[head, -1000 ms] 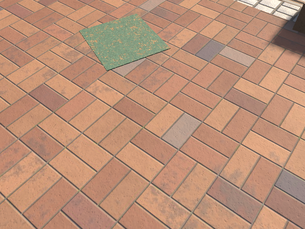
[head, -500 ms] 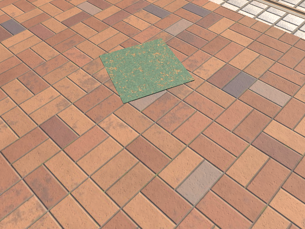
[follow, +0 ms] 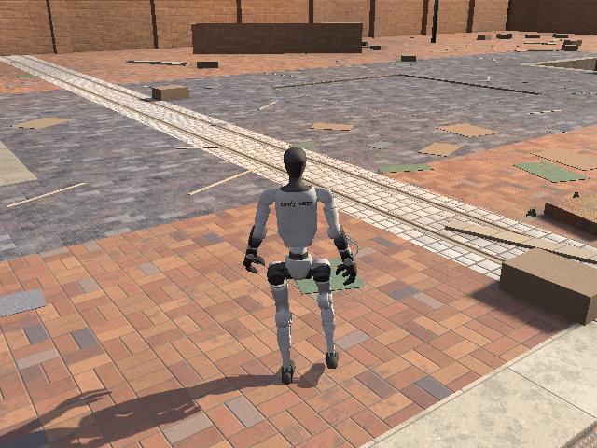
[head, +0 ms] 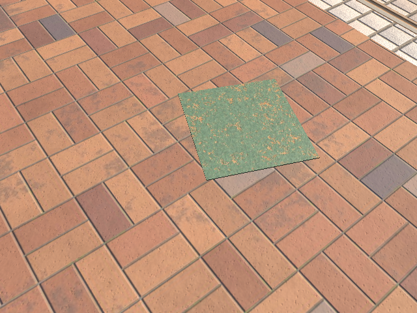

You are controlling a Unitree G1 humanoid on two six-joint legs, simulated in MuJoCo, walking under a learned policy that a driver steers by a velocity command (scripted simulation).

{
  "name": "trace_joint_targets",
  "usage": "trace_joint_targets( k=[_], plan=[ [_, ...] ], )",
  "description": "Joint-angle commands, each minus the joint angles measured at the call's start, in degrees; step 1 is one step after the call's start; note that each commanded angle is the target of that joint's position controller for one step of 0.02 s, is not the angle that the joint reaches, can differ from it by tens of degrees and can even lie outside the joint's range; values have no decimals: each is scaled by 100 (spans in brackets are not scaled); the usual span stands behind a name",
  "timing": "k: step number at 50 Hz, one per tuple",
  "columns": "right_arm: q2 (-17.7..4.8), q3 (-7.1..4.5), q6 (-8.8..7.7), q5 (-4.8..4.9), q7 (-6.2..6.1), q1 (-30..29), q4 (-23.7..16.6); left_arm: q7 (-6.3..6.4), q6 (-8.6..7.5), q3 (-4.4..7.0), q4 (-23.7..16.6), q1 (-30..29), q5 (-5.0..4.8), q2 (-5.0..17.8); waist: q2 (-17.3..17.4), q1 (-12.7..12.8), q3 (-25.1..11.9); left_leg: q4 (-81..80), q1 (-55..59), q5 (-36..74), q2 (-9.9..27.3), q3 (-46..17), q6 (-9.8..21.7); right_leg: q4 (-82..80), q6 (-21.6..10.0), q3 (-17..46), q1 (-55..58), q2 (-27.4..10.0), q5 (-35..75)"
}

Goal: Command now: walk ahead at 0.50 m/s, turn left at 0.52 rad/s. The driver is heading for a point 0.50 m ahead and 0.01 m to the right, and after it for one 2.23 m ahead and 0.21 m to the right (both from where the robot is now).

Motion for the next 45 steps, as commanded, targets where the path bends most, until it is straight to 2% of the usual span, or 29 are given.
trace_joint_targets(
  k=[1, 5, 7, 10, 12, 13, 14, 15, 16, 17, 18, 19, 20, 21, 22, 24, 26, 30, 33, 35, 37, 38, 39, 40, 41, 42, 43, 44, 45],
  plan=[
    [-1027, -239, -104, 31, -139, -67, -426, 46, 21, 121, -438, -174, 40, 403, 449, 143, -210, -992, 140, 1346, 1393, -1361, 955, -934, 185, -5, -276, 30, 890],
    [-988, -230, -29, 78, -218, 300, -372, -59, -40, 43, -691, -984, -24, 222, 629, -164, -113, -858, 0, 904, 1100, -1175, 634, -2467, 180, -73, 215, 384, 2095],
    [-944, -209, -12, 86, -231, 503, -296, -132, -84, 22, -768, -1212, -67, 236, 679, -281, -97, -778, 213, 744, 1216, -1291, 600, -2811, 135, -76, 356, 436, 2332],
    [-888, -186, 31, 64, -257, 750, -188, -231, -160, 31, -871, -1398, -68, 368, 680, -336, -49, -364, 953, 899, 1520, -1610, 577, -3145, -24, -20, 221, 436, 1977],
    [-968, -216, 68, 31, -273, 739, -178, -247, -193, 59, -874, -1231, -70, 492, 810, -208, -58, -72, 1296, 1504, 1678, -1763, 519, -3255, -195, -86, 396, 473, 1418],
    [-991, -221, 85, 28, -269, 648, -207, -231, -211, 103, -795, -880, -61, 590, 867, -2, -210, 261, 1355, 2281, 1600, -1708, 449, -3415, -333, -221, 886, 581, 1276],
    [-899, -181, 89, 4, -248, 543, -266, -201, -228, 194, -618, -200, -23, 772, 801, 331, -689, 1007, 1224, 2991, 1313, -1494, 323, -3446, -556, -226, 1917, 539, 1460],
    [-743, -94, 75, -73, -229, 400, -425, -166, -227, 268, -485, 794, 47, 1053, 464, 786, -1524, 2431, 397, 2300, 990, -1203, 142, -3136, -968, 553, 3526, -244, 1696],
    [-293, 42, -15, 52, -189, 1284, -388, -182, -148, 412, -239, 1547, 51, 1462, -1167, 629, -2394, 4508, -1791, -420, 109, -617, -326, -3334, -1931, 2890, 5778, -1458, 698],
    [-578, 30, -78, 101, -176, 1234, -340, -232, -114, 295, -157, 1622, -102, 991, -1292, 690, -2174, 5149, -2682, -2411, 177, -864, -326, -3996, -1919, 3957, 5764, -1716, -291],
    [-973, -74, -99, 163, -161, 589, -451, -219, -91, 197, -228, 1225, -144, 673, -648, 731, -1203, 5419, -3061, -2009, 481, -866, -300, -4115, -1645, 3274, 4962, -1520, -640],
    [-954, -66, -108, 124, -162, 136, -566, -210, -45, 144, -314, 809, -92, 585, -107, 607, -673, 5242, -2963, -1528, 758, -582, -311, -4271, -1486, 2584, 4111, -1284, -250],
    [-875, -77, -117, 29, -154, -107, -640, -226, -19, 97, -317, 569, -57, 479, 50, 470, -270, 4859, -2871, -1234, 940, -419, -344, -4464, -1452, 2125, 3439, -1059, 288],
    [-806, -97, -100, -8, -148, -75, -644, -233, -28, 58, -317, 467, -5, 412, -94, 309, -204, 4575, -2591, -1039, 1118, -382, -358, -4599, -1388, 1802, 3048, -885, 693],
    [-688, -82, -74, 3, -141, 26, -624, -247, -33, 48, -293, 438, -1, 394, -226, 221, -217, 4373, -2371, -963, 1177, -318, -389, -4724, -1379, 1569, 2820, -756, 938],
    [-494, -34, -37, -8, -138, 14, -640, -245, -57, 72, -206, 518, -49, 498, -316, 172, -220, 3954, -2316, -797, 1251, -169, -475, -4917, -1460, 1181, 2610, -688, 1419],
    [-417, 11, -41, -50, -141, -372, -783, -204, -44, 124, -121, 630, -72, 688, -227, 236, -152, 3296, -2458, -298, 1304, -79, -572, -5060, -1497, 889, 2579, -676, 1776],
    [-305, 82, -98, -37, -79, -1135, -961, -148, 37, 144, 44, 919, -142, 810, -178, 481, -62, 1799, -2068, 1019, 1128, 126, -607, -5088, -1251, 249, 2535, -395, 1894],
    [-352, 88, -128, 17, -18, -1684, -1149, -143, 100, 143, 247, 1343, -195, 851, -183, 681, 64, 1282, -1919, 1247, 984, 167, -592, -4958, -1220, 326, 2772, -540, 1727],
    [-440, 63, -174, 33, 34, -1899, -1281, -125, 168, 146, 335, 1467, -217, 871, -213, 646, 142, 992, -1927, 961, 911, 98, -510, -4730, -1164, 537, 3074, -708, 1761],
    [-612, 2, -233, 30, 61, -1716, -1269, -86, 238, 187, 357, 1422, -218, 996, -295, 441, 57, 743, -1518, 596, 826, 87, -412, -4414, -1061, 727, 3258, -826, 1952],
    [-725, -61, -257, 19, 48, -1338, -1172, -70, 266, 192, 342, 1315, -221, 1038, -310, 178, -128, 554, -900, 528, 724, 186, -326, -4025, -968, 678, 3196, -738, 2442],
    [-979, -192, -266, -14, -1, -590, -953, -66, 271, 141, 319, 1293, -189, 918, -224, -172, -621, 518, 260, 555, 728, 211, -176, -3183, -809, 479, 2914, -435, 2869],
    [-1398, -318, -264, -116, -71, 450, -806, -69, 248, 9, 140, 1200, -71, 584, 250, -609, -1500, 766, 1936, 713, 1693, -701, 190, -1526, -568, 195, 1894, -47, 1819],
    [-1787, -410, -175, -136, -70, 818, -679, -73, 153, -171, 73, 2014, -131, -60, 1791, -321, -2323, 359, 3792, -221, 3066, -3025, 979, 438, -208, -211, -242, 759, -1373],
    [-1256, -283, -149, -97, -68, 879, -693, -73, 102, -42, 165, 1835, -258, 493, 1462, -503, -2229, -91, 3504, -1100, 3005, -3599, 936, 1249, -209, 437, -794, 555, -1859],
    [-1000, -194, -159, -62, -80, 532, -704, -73, 98, 69, 10, 1345, -339, 812, 1143, -472, -1380, -246, 2812, -1128, 2822, -2773, 697, 1446, -241, 414, -1109, 321, -1388],
    [-853, -138, -173, -71, -74, 124, -730, -49, 124, 76, -52, 1068, -302, 767, 847, -301, -939, -418, 2061, -749, 2601, -2135, 572, 1310, -227, 283, -959, 87, -914],
    [-674, -93, -192, -93, -51, -198, -720, -36, 168, 102, -79, 939, -226, 710, 767, -136, -589, -639, 1429, -365, 2401, -1647, 515, 1066, -209, 264, -768, -54, -588]
  ],
)
Velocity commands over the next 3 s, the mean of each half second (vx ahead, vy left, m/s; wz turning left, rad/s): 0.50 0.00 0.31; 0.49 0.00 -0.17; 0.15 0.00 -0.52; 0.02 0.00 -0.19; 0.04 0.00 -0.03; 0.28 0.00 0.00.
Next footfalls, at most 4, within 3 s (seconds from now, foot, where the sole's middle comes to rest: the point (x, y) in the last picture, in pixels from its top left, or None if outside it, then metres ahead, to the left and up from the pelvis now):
0.28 right None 0.36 -0.12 -0.78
0.80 left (151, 274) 0.60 0.17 -0.78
1.26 right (224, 229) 0.76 -0.08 -0.78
1.70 left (156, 215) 0.81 0.16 -0.78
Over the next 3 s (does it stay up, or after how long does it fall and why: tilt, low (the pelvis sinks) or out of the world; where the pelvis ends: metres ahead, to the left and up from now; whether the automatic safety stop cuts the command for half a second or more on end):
stays up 0.92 -0.01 -0.02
